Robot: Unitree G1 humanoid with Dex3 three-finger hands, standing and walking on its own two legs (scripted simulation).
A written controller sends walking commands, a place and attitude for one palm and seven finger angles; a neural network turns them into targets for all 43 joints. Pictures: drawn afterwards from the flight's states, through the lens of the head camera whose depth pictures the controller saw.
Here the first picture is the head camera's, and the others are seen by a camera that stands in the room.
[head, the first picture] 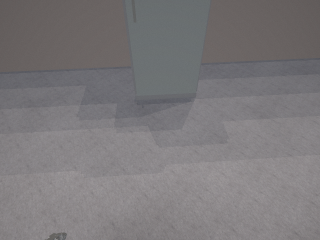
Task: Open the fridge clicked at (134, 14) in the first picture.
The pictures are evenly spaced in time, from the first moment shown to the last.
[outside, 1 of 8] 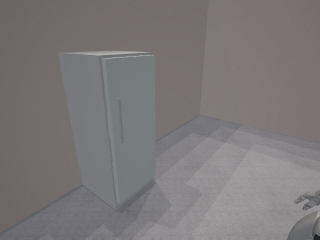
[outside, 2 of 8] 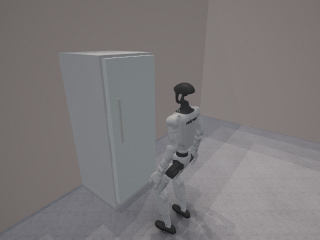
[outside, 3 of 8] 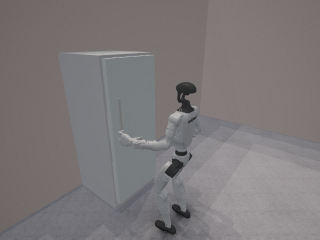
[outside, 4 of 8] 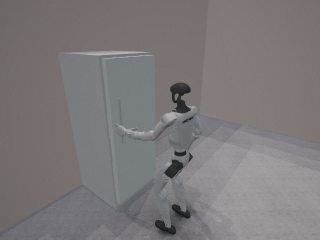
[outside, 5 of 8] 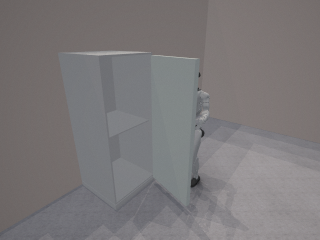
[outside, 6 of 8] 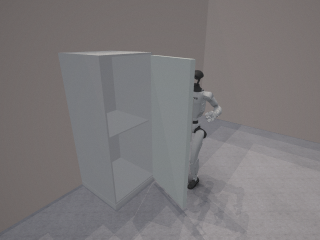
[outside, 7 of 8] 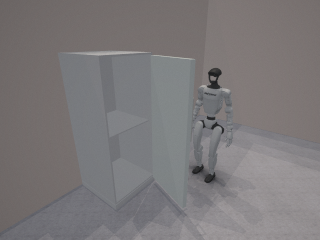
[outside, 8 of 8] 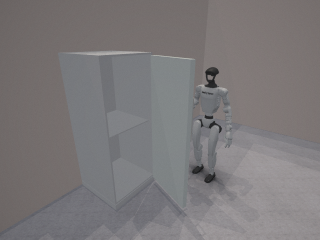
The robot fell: no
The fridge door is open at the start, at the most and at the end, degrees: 0 76 71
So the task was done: yes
